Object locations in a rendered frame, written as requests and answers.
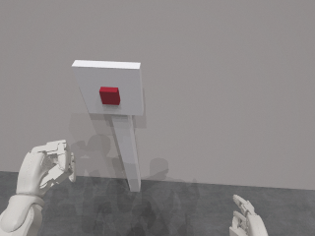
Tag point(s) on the button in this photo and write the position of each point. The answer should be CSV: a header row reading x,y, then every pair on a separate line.
x,y
109,95

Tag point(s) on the robot left hand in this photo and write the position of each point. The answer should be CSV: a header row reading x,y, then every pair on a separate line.
x,y
32,179

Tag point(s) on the left robot forearm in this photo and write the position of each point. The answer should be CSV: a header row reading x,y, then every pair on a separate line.
x,y
22,217

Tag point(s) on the panel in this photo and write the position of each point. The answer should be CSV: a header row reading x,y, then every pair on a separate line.
x,y
127,77

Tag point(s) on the robot right hand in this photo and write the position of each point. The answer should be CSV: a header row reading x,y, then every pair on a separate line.
x,y
251,225

